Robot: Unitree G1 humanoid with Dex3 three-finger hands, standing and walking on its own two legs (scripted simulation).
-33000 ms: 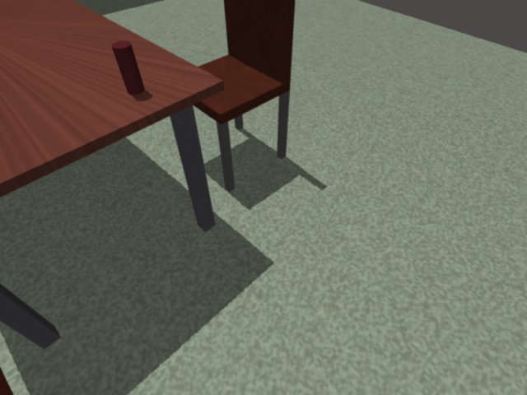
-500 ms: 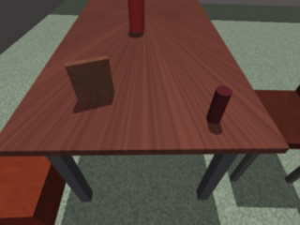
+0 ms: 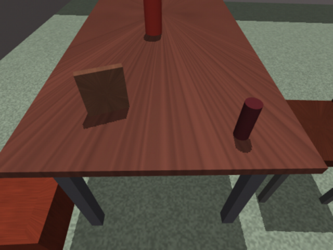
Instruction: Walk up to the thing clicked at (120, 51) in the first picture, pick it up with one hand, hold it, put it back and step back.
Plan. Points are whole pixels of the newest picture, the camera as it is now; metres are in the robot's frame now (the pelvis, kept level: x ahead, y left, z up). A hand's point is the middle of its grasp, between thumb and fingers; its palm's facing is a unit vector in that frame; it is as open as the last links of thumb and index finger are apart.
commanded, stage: home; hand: right
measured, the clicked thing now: (246, 120) +0.49 -0.22 +0.04
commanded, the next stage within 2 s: stand in 0.14 s
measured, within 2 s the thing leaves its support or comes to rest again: neither
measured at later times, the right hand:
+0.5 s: hand out of the picture +0.07 -0.25 -0.16, palm faces -0.04 +0.93 -0.35, open 14.0 cm
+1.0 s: hand out of the picture +0.06 -0.25 -0.16, palm faces -0.03 +0.94 -0.35, open 7.4 cm
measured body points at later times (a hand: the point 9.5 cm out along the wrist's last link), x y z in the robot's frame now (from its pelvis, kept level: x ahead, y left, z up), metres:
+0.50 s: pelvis +0.00 +0.00 +0.00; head +0.01 +0.00 +0.45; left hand +0.07 +0.30 -0.13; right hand +0.07 -0.30 -0.13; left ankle -0.01 +0.13 -0.75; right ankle -0.01 -0.13 -0.75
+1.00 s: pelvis +0.00 +0.00 +0.00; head +0.00 +0.00 +0.45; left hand +0.06 +0.30 -0.13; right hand +0.07 -0.30 -0.13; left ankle -0.01 +0.13 -0.75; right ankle -0.01 -0.13 -0.75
